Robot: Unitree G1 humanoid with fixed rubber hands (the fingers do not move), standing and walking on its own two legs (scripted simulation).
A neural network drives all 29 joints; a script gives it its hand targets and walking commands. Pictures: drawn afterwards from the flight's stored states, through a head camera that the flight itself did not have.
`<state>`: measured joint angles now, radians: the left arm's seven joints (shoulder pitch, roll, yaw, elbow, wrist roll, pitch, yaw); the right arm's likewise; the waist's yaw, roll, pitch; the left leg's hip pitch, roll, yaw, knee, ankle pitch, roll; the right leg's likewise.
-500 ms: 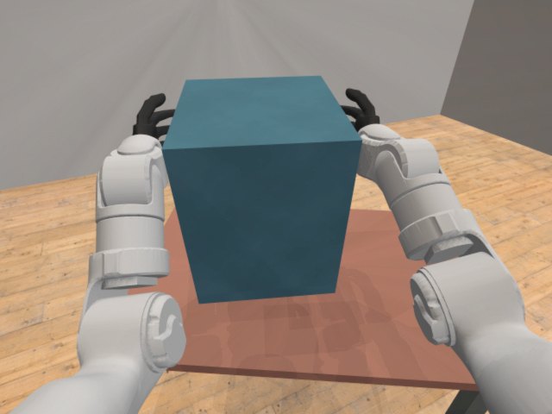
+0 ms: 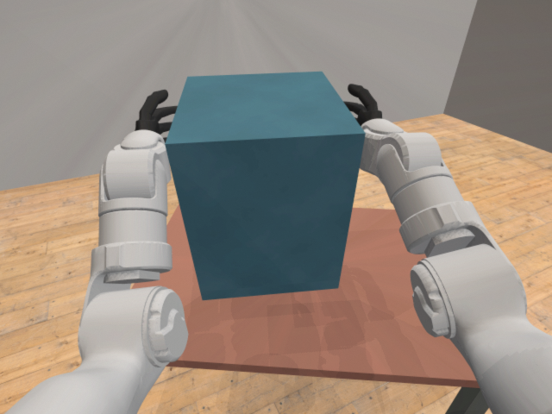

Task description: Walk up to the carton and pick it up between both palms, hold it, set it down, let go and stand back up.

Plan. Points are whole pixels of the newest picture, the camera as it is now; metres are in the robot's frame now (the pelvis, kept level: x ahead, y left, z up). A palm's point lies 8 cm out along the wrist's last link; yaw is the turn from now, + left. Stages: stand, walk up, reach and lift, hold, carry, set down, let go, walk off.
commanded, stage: hold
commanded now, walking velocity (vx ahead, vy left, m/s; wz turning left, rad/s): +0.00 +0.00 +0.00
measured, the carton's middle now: (263, 183) +0.38 +0.00 +0.23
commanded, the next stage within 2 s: set down in 0.44 s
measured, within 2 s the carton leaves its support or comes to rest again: neither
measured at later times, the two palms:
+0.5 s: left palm (151, 146) +0.37 +0.15 +0.30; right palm (367, 136) +0.37 -0.14 +0.31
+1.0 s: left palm (144, 169) +0.38 +0.17 +0.26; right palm (343, 175) +0.39 -0.12 +0.24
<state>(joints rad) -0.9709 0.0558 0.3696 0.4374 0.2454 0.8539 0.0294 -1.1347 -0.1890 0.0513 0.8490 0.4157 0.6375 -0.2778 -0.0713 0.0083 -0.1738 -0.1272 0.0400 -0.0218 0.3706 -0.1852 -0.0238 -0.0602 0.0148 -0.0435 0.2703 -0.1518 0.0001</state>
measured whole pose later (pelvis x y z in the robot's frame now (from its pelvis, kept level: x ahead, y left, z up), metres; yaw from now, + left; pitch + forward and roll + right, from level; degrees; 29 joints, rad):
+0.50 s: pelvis +0.00 +0.00 +0.00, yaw +0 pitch -3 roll -1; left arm -0.94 0.05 0.38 0.40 0.23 0.86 0.03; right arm -1.11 -0.18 0.07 0.80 0.43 0.65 -0.30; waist -0.08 0.01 -0.18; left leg -0.13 0.04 -0.02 0.38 -0.20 -0.02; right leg -0.06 0.02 -0.04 0.27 -0.16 0.00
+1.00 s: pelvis +0.00 -0.01 +0.00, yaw +3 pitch -8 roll -1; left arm -0.90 0.00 0.39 0.43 0.36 0.62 0.01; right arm -0.96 -0.05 -0.12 0.92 0.14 0.25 -0.15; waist -0.07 -0.05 -0.04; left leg -0.04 0.03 -0.06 0.34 -0.17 -0.03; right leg 0.04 0.00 -0.08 0.25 -0.16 0.00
